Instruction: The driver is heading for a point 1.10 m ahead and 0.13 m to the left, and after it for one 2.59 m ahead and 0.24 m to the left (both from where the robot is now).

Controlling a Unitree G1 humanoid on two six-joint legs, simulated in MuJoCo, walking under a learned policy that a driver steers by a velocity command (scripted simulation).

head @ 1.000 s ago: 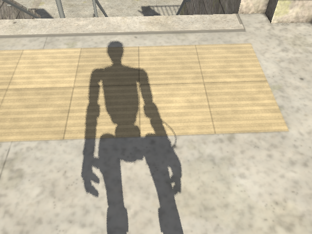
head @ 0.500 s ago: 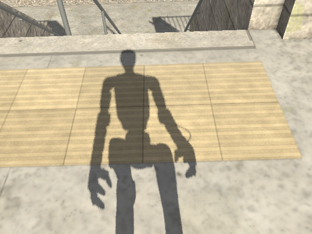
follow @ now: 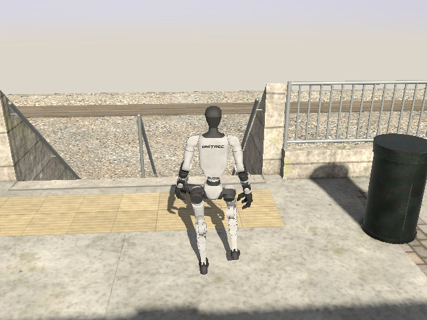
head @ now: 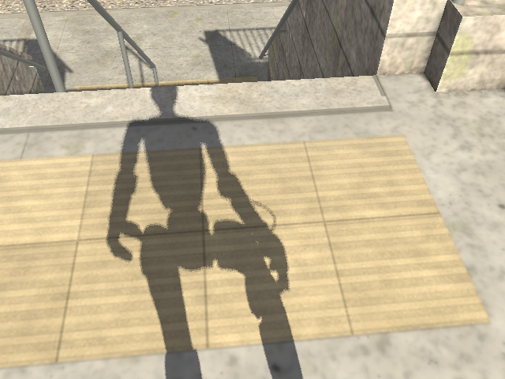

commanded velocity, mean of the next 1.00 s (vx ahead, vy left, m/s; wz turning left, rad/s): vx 0.50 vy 0.00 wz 0.00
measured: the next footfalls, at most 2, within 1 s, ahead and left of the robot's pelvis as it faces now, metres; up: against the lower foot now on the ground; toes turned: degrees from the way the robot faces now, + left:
right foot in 0.30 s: +0.33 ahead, -0.17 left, +0.00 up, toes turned -2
left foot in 0.86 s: +0.65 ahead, +0.07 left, +0.00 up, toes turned +3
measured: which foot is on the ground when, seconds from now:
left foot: down 0.00-0.32, up 0.34-0.84, down 0.86-1.00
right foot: up 0.00-0.28, down 0.30-0.86, up 0.88-1.00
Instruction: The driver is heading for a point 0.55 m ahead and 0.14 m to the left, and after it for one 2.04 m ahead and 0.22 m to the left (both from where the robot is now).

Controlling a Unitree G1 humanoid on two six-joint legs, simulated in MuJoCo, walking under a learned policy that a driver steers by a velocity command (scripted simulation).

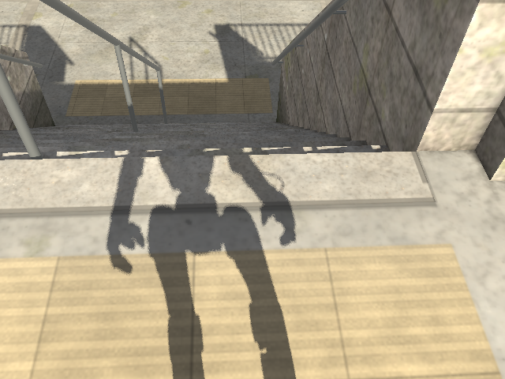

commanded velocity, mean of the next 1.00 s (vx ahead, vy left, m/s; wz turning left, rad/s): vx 0.50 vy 0.00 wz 0.33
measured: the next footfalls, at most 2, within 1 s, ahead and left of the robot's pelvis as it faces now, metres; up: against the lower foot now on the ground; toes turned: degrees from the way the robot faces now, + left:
right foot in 0.42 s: +0.40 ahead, -0.16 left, +0.00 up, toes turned +2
left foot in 0.96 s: +0.60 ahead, +0.16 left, +0.00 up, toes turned +25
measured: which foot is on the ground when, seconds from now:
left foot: down 0.00-0.42, up 0.44-0.94, down 0.96-1.00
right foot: up 0.00-0.40, down 0.42-0.94, up 0.96-1.00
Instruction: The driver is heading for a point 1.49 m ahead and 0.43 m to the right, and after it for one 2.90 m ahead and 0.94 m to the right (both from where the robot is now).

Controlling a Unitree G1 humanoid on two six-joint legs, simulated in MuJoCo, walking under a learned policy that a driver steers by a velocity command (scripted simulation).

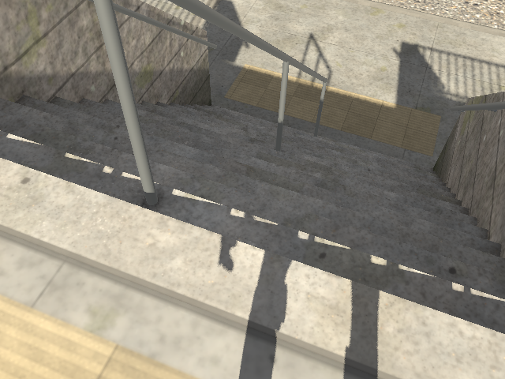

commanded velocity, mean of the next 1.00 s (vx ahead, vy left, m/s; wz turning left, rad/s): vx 0.50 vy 0.00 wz -0.30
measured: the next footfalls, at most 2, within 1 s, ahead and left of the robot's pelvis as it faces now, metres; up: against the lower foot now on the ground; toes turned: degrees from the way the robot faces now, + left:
right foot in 0.50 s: +0.50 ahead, -0.11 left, +0.00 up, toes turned -7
left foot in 0.92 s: +0.70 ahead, +0.05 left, +0.00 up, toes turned -21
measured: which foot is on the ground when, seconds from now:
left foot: down 0.00-0.54, up 0.56-0.90, down 0.92-1.00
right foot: up 0.00-0.48, down 0.50-0.94, up 0.96-1.00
